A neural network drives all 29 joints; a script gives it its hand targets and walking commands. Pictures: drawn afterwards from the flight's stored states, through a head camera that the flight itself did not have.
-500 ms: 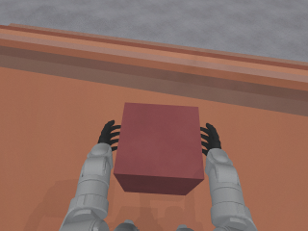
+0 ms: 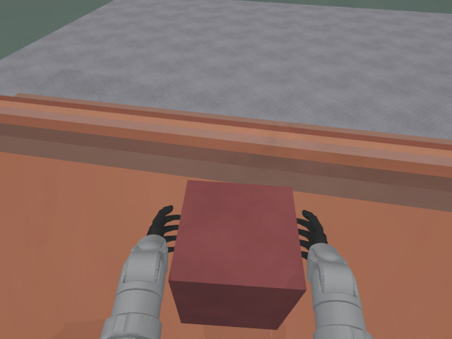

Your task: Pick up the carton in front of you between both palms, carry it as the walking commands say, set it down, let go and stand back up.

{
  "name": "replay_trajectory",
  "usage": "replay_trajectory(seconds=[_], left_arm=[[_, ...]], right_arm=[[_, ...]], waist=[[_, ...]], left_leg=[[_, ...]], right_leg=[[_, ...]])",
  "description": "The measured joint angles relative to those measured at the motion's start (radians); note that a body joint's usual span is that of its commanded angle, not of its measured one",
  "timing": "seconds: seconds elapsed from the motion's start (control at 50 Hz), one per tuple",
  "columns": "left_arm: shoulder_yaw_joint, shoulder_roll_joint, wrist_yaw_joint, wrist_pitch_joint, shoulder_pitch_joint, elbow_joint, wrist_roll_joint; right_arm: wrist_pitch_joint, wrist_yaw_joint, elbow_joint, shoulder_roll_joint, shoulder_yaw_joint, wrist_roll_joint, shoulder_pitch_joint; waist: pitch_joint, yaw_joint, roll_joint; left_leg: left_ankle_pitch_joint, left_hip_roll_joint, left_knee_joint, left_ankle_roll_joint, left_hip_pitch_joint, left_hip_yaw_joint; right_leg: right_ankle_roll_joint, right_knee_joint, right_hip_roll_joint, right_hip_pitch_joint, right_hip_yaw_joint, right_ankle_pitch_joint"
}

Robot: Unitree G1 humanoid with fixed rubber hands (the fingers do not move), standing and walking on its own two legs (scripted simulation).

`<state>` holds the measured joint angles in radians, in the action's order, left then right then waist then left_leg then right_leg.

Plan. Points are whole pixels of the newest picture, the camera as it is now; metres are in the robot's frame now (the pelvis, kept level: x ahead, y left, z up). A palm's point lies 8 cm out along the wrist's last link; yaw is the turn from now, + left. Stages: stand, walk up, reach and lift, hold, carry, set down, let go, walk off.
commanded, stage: reach and lift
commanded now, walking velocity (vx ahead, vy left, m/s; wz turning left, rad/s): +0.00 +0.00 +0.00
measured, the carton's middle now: (234, 258) +0.30 -0.01 -0.05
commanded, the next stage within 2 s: hold in 0.76 s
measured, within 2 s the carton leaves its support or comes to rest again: neither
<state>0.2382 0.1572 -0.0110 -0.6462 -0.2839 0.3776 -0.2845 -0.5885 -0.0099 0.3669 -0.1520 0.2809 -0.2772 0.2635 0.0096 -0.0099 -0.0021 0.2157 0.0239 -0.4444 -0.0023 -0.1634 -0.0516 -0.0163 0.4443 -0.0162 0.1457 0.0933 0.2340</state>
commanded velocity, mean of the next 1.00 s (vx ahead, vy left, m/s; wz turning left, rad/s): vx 0.00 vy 0.00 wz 0.00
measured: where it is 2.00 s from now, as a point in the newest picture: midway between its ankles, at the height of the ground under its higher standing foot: outside the picture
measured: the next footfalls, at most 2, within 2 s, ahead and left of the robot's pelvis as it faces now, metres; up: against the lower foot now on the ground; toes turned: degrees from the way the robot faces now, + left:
none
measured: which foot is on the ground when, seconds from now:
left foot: down 0.00-1.00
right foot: down 0.00-1.00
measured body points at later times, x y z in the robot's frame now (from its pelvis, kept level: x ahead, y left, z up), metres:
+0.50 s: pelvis +0.00 -0.01 +0.00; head -0.03 -0.01 +0.45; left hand +0.30 +0.14 +0.03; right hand +0.31 -0.16 +0.03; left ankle +0.02 +0.12 -0.74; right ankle +0.01 -0.13 -0.74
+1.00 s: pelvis +0.00 +0.00 +0.00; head -0.05 +0.00 +0.45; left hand +0.30 +0.14 +0.05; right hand +0.30 -0.16 +0.05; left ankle +0.02 +0.12 -0.74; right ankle +0.01 -0.13 -0.74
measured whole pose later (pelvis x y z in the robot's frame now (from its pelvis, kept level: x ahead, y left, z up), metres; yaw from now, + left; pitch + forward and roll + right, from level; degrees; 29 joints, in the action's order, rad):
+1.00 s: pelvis +0.00 +0.00 +0.00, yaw +1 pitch -7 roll +0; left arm 0.17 0.15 -0.02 -0.77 -0.24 0.18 -0.25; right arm -0.72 -0.01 0.20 -0.15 0.22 -0.25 0.24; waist -0.01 -0.01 0.00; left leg 0.19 0.02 -0.38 0.00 -0.07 -0.06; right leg -0.01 0.38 -0.01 0.05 0.08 0.21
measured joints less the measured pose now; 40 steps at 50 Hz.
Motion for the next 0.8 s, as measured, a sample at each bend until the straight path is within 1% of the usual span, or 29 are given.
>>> replay_trajectory(seconds=[0.06, 0.18, 0.26, 0.38, 0.48, 0.52, 0.62, 0.68, 0.72, 0.8], left_arm=[[0.019, 0.004, 0.001, 0.008, -0.018, 0.009, -0.006], [0.059, 0.014, 0.008, 0.015, -0.055, 0.005, -0.013], [0.05, 0.013, 0.007, 0.007, -0.047, -0.024, -0.007], [0.023, 0.007, 0.015, -0.03, -0.026, -0.049, -0.019], [0.006, 0.001, 0.013, -0.048, -0.003, -0.068, -0.008], [-0.004, 0.0, 0.012, -0.052, 0.0, -0.083, -0.009], [0.008, 0.004, 0.016, -0.053, -0.014, -0.07, -0.011], [-0.003, -0.001, 0.018, -0.055, 0.005, -0.095, 0.0], [-0.007, -0.003, 0.017, -0.058, 0.01, -0.103, 0.001], [-0.002, -0.001, 0.016, -0.073, 0.003, -0.099, -0.009]], right_arm=[[0.009, -0.006, 0.018, -0.005, 0.019, -0.012, 0.023], [0.014, -0.013, 0.02, -0.019, 0.055, -0.025, 0.069], [0.012, -0.013, 0.002, -0.018, 0.041, -0.022, 0.065], [-0.024, -0.013, -0.022, -0.012, 0.014, -0.02, 0.043], [-0.047, -0.013, -0.041, -0.007, -0.014, -0.025, 0.026], [-0.051, -0.011, -0.053, -0.006, -0.013, -0.015, 0.025], [-0.059, -0.008, -0.057, -0.008, -0.008, -0.014, 0.028], [-0.067, -0.002, -0.081, -0.004, -0.034, -0.007, 0.013], [-0.07, 0.0, -0.085, -0.003, -0.039, -0.004, 0.012], [-0.077, -0.007, -0.063, -0.008, -0.021, -0.009, 0.028]], waist=[[-0.014, 0.002, 0.0], [-0.031, 0.017, -0.001], [-0.023, 0.021, -0.002], [-0.028, 0.022, -0.002], [-0.03, 0.009, 0.003], [-0.035, 0.005, 0.001], [-0.033, 0.013, -0.003], [-0.031, 0.011, -0.003], [-0.03, 0.015, 0.0], [-0.037, 0.018, 0.005]], left_leg=[[-0.002, -0.001, -0.007, 0.0, -0.004, 0.003], [0.006, -0.005, -0.031, 0.003, -0.019, 0.01], [0.003, -0.004, -0.023, 0.006, -0.014, 0.004], [-0.007, -0.008, 0.01, 0.01, 0.028, -0.007], [-0.015, -0.007, 0.028, 0.013, 0.039, -0.018], [-0.016, -0.008, 0.028, 0.014, 0.042, -0.018], [-0.016, -0.011, 0.034, 0.012, 0.048, -0.009], [-0.019, -0.01, 0.044, 0.011, 0.059, -0.008], [-0.02, -0.009, 0.048, 0.01, 0.065, -0.005], [-0.017, -0.009, 0.043, 0.01, 0.075, -0.008]], right_leg=[[0.0, 0.008, -0.002, 0.005, 0.002, -0.002], [0.002, 0.041, -0.007, 0.027, 0.01, 0.007], [0.005, 0.038, -0.007, 0.023, 0.005, 0.008], [0.009, 0.0, -0.008, -0.025, -0.006, -0.002], [0.012, -0.018, -0.006, -0.039, -0.016, -0.007], [0.013, -0.019, -0.007, -0.042, -0.016, -0.008], [0.011, -0.02, -0.01, -0.043, -0.006, -0.01], [0.009, -0.03, -0.008, -0.053, -0.005, -0.012], [0.009, -0.03, -0.007, -0.057, -0.003, -0.013], [0.01, -0.032, -0.007, -0.07, -0.005, -0.012]])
